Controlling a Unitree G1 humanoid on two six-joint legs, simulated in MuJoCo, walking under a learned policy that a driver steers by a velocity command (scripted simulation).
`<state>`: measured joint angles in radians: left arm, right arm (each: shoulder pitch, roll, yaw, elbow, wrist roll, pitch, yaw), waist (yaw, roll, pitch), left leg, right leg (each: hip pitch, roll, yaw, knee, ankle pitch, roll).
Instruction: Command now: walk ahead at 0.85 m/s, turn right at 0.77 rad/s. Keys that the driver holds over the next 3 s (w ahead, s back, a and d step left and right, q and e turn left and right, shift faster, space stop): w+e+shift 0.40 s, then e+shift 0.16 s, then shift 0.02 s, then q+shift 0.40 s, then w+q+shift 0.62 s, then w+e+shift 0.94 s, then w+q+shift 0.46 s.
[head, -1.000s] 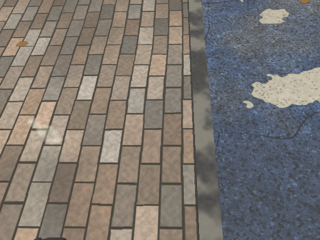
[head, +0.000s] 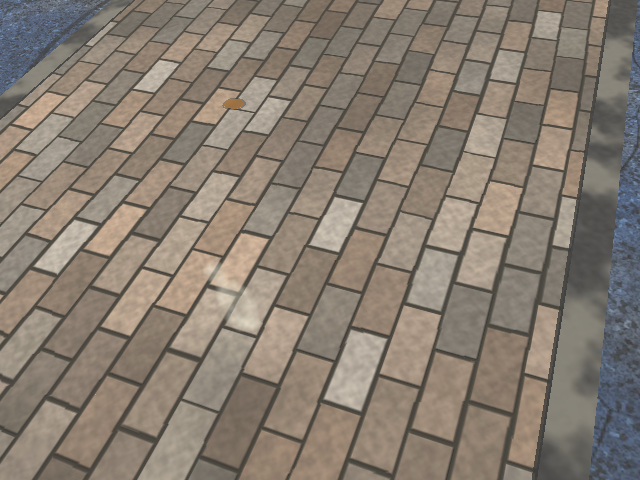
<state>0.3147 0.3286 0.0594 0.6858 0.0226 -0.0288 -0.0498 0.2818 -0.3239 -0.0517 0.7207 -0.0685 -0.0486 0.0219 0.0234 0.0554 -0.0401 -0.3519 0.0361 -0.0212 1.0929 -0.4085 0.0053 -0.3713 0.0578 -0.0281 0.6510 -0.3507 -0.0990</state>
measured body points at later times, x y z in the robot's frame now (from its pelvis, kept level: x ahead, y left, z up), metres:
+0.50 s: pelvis +0.41 -0.06 +0.01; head +0.44 -0.08 +0.46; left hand +0.64 +0.16 -0.10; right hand +0.39 -0.37 -0.09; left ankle +0.47 +0.05 -0.72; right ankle +0.27 -0.09 -0.62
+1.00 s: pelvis +0.64 -0.20 +0.01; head +0.69 -0.23 +0.46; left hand +0.91 -0.04 -0.09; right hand +0.62 -0.52 -0.10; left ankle +0.74 -0.07 -0.65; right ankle +0.66 -0.30 -0.72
